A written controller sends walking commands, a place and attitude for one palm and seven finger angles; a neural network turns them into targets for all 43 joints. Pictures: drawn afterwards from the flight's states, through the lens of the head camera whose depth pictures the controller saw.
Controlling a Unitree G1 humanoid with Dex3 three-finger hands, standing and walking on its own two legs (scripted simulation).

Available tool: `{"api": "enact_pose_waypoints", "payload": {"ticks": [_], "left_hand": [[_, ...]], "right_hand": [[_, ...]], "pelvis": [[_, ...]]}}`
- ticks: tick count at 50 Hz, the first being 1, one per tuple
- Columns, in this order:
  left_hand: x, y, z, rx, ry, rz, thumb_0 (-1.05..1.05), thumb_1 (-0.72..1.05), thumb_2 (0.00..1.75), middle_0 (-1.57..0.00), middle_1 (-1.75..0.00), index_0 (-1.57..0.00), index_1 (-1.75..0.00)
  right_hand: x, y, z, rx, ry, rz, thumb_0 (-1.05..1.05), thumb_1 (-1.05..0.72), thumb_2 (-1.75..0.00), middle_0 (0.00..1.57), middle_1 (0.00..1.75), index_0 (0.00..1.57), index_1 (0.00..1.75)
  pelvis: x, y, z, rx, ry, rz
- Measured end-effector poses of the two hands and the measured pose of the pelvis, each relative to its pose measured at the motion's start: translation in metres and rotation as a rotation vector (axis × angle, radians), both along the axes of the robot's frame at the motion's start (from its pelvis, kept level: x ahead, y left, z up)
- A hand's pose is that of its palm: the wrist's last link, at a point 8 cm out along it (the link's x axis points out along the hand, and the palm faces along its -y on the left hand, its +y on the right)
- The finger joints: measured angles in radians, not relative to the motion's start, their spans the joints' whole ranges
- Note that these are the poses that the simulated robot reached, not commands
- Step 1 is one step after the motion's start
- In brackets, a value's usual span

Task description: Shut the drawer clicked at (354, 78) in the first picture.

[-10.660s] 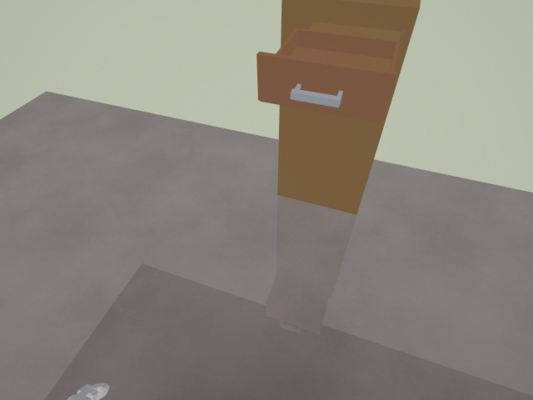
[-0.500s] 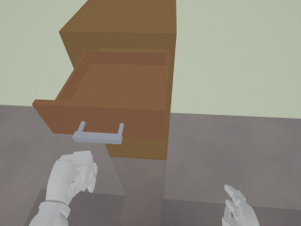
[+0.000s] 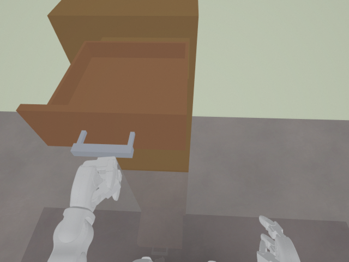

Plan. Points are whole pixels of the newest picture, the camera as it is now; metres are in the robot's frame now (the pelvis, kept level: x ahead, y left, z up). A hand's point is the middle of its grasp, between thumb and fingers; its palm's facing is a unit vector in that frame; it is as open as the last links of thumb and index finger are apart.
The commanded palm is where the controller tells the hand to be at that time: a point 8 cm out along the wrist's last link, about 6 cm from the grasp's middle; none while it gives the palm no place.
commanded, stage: bring the fist close to the handle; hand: left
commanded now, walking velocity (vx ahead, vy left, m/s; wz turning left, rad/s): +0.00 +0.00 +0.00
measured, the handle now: (105, 142) +0.36 +0.17 +0.07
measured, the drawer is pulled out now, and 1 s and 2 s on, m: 0.30 0.28 0.15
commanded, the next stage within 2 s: push the drawer shut in 0.28 s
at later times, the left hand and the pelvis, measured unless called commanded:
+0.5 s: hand (115, 183) +0.27 +0.13 +0.07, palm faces -0.03 -1.00 -0.06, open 3.3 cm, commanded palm +0.25 +0.19 +0.07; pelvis +0.00 -0.01 +0.00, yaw +0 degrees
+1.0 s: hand (115, 168) +0.31 +0.14 +0.06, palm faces -0.05 -1.00 -0.05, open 2.7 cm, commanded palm +0.32 +0.19 +0.07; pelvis -0.02 +0.01 +0.00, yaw +1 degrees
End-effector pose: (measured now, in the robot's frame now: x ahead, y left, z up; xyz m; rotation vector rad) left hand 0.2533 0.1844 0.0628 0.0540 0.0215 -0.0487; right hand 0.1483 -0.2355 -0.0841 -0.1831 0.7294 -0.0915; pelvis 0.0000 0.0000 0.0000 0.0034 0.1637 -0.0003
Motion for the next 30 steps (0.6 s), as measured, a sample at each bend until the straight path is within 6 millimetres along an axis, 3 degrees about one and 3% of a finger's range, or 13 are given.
{"api": "enact_pose_waypoints", "payload": {"ticks": [6, 14, 20, 30], "left_hand": [[-0.003, 0.002, 0.010, -0.001, -0.026, 0.016, 0.01, 0.90, 0.90, -1.40, -1.60, -1.40, -1.60], [-0.010, -0.001, 0.001, -0.002, 0.015, 0.014, 0.01, 0.90, 0.90, -1.40, -1.60, -1.40, -1.60], [-0.012, 0.000, 0.008, 0.003, -0.030, 0.022, 0.01, 0.90, 0.90, -1.40, -1.60, -1.40, -1.60], [0.010, 0.006, 0.003, 0.004, -0.009, 0.007, 0.01, 0.90, 0.90, -1.40, -1.60, -1.40, -1.60]], "right_hand": [[-0.001, -0.004, 0.002, 0.008, 0.001, -0.017, 0.01, -0.90, -0.90, 0.20, 0.30, 0.20, 0.30], [0.003, -0.009, 0.003, 0.002, -0.003, -0.012, 0.01, -0.90, -0.90, 0.20, 0.30, 0.20, 0.30], [0.006, -0.009, 0.004, 0.001, -0.015, -0.009, 0.01, -0.90, -0.90, 0.20, 0.30, 0.20, 0.30], [0.002, -0.009, 0.001, -0.002, 0.007, -0.016, 0.01, -0.90, -0.90, 0.20, 0.30, 0.20, 0.30]], "pelvis": [[0.003, -0.002, 0.002, 0.003, -0.003, -0.004], [0.002, -0.005, 0.002, 0.004, -0.005, 0.001], [0.001, -0.007, 0.002, 0.004, -0.008, 0.003], [-0.003, -0.006, 0.001, 0.001, -0.005, 0.007]]}}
